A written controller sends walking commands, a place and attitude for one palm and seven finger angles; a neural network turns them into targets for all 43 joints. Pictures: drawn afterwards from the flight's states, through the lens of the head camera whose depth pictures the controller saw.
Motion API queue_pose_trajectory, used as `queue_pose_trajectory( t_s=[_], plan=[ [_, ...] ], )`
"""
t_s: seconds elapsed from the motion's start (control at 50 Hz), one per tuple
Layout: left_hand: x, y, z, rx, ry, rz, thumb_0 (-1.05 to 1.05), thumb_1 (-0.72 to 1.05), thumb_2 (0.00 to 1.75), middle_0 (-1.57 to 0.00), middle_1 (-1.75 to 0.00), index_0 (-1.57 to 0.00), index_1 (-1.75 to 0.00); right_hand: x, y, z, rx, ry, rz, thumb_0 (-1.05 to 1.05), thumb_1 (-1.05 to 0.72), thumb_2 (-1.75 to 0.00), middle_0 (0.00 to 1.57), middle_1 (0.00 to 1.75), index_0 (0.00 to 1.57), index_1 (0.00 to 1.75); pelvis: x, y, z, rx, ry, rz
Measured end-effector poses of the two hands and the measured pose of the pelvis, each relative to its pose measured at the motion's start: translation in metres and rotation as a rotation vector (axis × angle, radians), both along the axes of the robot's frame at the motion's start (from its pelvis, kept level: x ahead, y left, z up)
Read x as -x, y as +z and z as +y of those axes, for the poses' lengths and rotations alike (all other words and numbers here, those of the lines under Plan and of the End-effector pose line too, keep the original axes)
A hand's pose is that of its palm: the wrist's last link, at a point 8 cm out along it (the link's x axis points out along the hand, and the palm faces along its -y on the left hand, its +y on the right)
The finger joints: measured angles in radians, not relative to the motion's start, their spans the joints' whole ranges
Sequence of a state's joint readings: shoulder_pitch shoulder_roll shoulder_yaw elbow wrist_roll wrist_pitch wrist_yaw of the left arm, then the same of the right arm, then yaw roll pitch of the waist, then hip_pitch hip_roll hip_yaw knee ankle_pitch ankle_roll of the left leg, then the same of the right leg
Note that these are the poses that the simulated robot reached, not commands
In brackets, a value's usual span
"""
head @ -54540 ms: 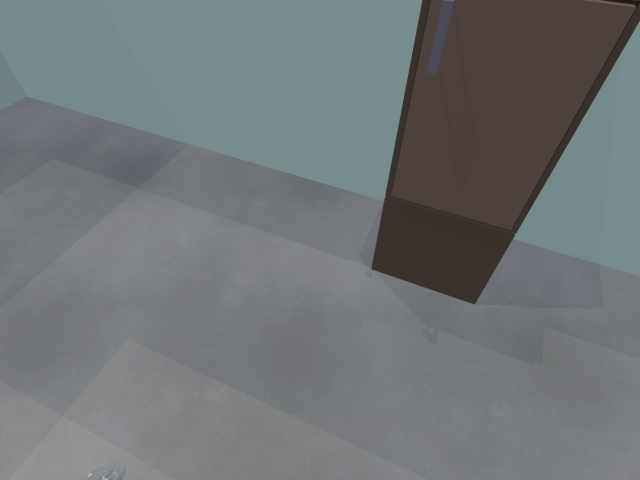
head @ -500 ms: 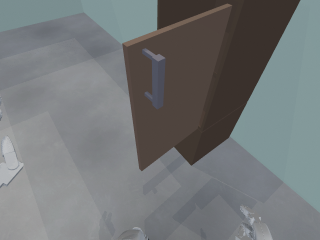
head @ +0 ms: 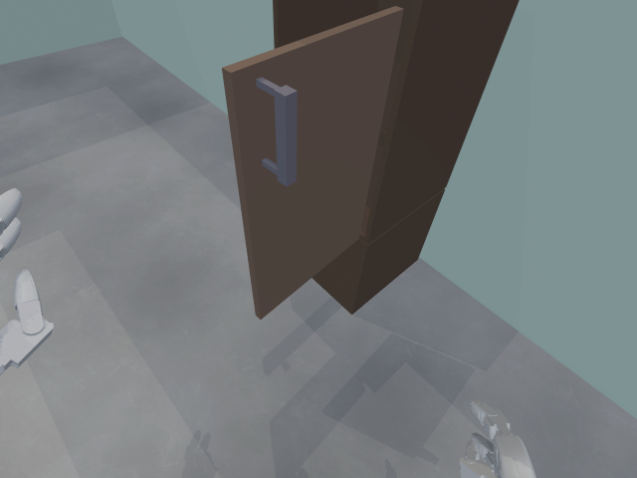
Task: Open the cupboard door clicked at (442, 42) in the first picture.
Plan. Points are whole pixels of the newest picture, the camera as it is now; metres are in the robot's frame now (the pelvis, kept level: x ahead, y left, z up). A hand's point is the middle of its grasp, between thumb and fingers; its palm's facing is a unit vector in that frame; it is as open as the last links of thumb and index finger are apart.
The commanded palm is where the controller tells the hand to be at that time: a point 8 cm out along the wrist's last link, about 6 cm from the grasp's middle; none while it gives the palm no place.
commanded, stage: stop stepping back and stand still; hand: left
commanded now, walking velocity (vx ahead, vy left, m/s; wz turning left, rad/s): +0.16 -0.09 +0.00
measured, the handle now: (276, 134) +0.52 +0.10 +0.16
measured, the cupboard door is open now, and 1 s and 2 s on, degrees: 94 94 94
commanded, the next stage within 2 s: let the arm hang, fingers relaxed in 0.60 s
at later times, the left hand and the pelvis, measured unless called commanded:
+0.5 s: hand out of the picture +0.14 +0.27 +0.17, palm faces +0.47 -0.77 -0.43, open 7.4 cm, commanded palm +0.08 +0.30 +0.19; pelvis -0.05 +0.00 +0.01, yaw +2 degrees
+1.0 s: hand out of the picture -0.02 +0.18 -0.16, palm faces +0.04 -0.98 -0.19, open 7.3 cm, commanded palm none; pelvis -0.07 +0.00 +0.00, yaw +4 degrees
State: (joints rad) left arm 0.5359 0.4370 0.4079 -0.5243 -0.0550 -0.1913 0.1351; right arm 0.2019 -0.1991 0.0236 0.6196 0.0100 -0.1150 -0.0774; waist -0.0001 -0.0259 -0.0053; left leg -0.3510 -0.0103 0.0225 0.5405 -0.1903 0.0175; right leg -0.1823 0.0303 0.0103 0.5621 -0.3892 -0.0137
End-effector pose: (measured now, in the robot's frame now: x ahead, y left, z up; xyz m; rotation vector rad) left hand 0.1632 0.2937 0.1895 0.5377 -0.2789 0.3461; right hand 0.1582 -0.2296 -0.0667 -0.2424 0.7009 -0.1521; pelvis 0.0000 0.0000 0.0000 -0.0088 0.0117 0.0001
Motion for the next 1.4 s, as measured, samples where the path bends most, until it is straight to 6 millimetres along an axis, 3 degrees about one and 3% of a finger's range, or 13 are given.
queue_pose_trajectory(
  t_s=[0.08, 0.2, 0.34, 0.44, 0.7, 0.74, 0.82, 0.9, 0.98, 1.1, 1.2, 1.3, 1.4],
  plan=[
    [0.009, -0.001, 0.002, 0.003, 0.005, 0.017, 0.01, 0.88, 0.90, -0.21, -0.31, -0.21, -0.30, 0.026, 0.008, -0.010, 0.015, -0.022, -0.015, 0.01, -0.90, -0.90, 0.20, 0.30, 0.20, 0.30, 0.019, 0.005, -0.003, -0.022, -0.004, -0.018],
    [0.047, 0.008, -0.013, -0.048, 0.005, 0.064, 0.01, 0.89, 0.90, -0.21, -0.30, -0.21, -0.30, 0.062, 0.005, -0.022, -0.004, -0.025, 0.018, 0.01, -0.90, -0.90, 0.20, 0.30, 0.20, 0.30, 0.042, 0.010, -0.013, -0.004, 0.020, -0.017],
    [0.074, 0.000, -0.004, 0.014, 0.102, 0.021, 0.01, 0.88, 0.90, -0.21, -0.31, -0.21, -0.30, 0.087, -0.009, -0.032, 0.027, -0.030, 0.107, 0.01, -0.90, -0.90, 0.20, 0.30, 0.20, 0.30, 0.048, 0.010, -0.012, -0.014, 0.018, -0.016],
    [0.070, -0.008, 0.007, 0.060, 0.131, -0.005, 0.01, 0.88, 0.90, -0.21, -0.30, -0.21, -0.30, 0.083, -0.012, -0.025, 0.035, -0.028, 0.087, 0.01, -0.90, -0.90, 0.20, 0.30, 0.20, 0.30, 0.051, 0.006, -0.004, -0.009, 0.034, -0.040],
    [0.068, 0.000, 0.005, -0.004, 0.066, 0.048, 0.01, 0.89, 0.90, -0.21, -0.30, -0.21, -0.30, 0.051, 0.001, 0.017, -0.061, 0.052, -0.011, 0.01, -0.90, -0.90, 0.20, 0.30, 0.20, 0.30, 0.055, 0.010, 0.001, 0.000, 0.020, -0.020],
    [0.061, -0.026, 0.011, 0.004, 0.062, 0.151, 0.01, 0.89, 0.90, -0.21, -0.30, -0.21, -0.30, 0.048, -0.009, 0.016, -0.076, 0.095, 0.007, 0.01, -0.90, -0.90, 0.20, 0.30, 0.20, 0.30, 0.058, 0.008, 0.003, 0.002, 0.039, -0.004],
    [0.059, -0.145, 0.020, 0.192, 0.142, 0.634, 0.00, 0.89, 0.90, -0.20, -0.30, -0.20, -0.30, 0.054, -0.039, 0.005, -0.072, 0.112, 0.143, 0.01, -0.90, -0.90, 0.20, 0.30, 0.20, 0.30, 0.065, 0.001, 0.008, -0.006, 0.060, 0.007],
    [0.109, -0.255, -0.010, 0.380, 0.182, 1.092, 0.00, 0.90, 0.90, -0.20, -0.30, -0.20, -0.30, 0.082, -0.050, -0.009, -0.049, 0.064, 0.270, 0.01, -0.90, -0.90, 0.20, 0.30, 0.20, 0.30, 0.068, 0.000, 0.006, -0.011, 0.065, -0.008],
    [0.176, -0.316, -0.058, 0.546, 0.179, 1.412, 0.01, 0.91, 0.90, -0.20, -0.30, -0.20, -0.29, 0.127, -0.052, -0.020, -0.006, 0.007, 0.431, 0.01, -0.90, -0.90, 0.20, 0.30, 0.20, 0.30, 0.068, 0.003, 0.004, -0.008, 0.066, -0.024],
    [0.254, -0.329, -0.067, 0.654, 0.320, 1.604, 0.00, 0.98, 0.90, -0.21, -0.30, -0.21, -0.30, 0.195, -0.056, -0.018, 0.004, -0.034, 0.684, 0.01, -0.91, -0.90, 0.20, 0.30, 0.20, 0.29, 0.066, 0.010, -0.001, 0.004, 0.081, -0.023],
    [0.292, -0.320, -0.064, 0.658, 0.404, 1.694, 0.00, 0.95, 0.90, -0.20, -0.30, -0.20, -0.30, 0.227, -0.063, -0.005, -0.044, -0.056, 0.782, 0.01, -0.90, -0.90, 0.20, 0.30, 0.20, 0.29, 0.065, 0.012, 0.000, 0.005, 0.082, -0.027],
    [0.297, -0.313, -0.058, 0.634, 0.442, 1.705, 0.00, 0.92, 0.90, -0.20, -0.30, -0.20, -0.30, 0.233, -0.071, 0.010, -0.097, -0.062, 0.792, 0.01, -0.90, -0.90, 0.20, 0.30, 0.20, 0.29, 0.063, 0.013, 0.000, 0.001, 0.077, -0.031],
    [0.276, -0.311, -0.055, 0.613, 0.427, 1.649, 0.00, 0.91, 0.90, -0.20, -0.30, -0.20, -0.30, 0.223, -0.076, 0.020, -0.131, -0.055, 0.758, 0.01, -0.90, -0.90, 0.20, 0.30, 0.20, 0.29, 0.062, 0.013, 0.000, -0.003, 0.073, -0.035]
  ],
)
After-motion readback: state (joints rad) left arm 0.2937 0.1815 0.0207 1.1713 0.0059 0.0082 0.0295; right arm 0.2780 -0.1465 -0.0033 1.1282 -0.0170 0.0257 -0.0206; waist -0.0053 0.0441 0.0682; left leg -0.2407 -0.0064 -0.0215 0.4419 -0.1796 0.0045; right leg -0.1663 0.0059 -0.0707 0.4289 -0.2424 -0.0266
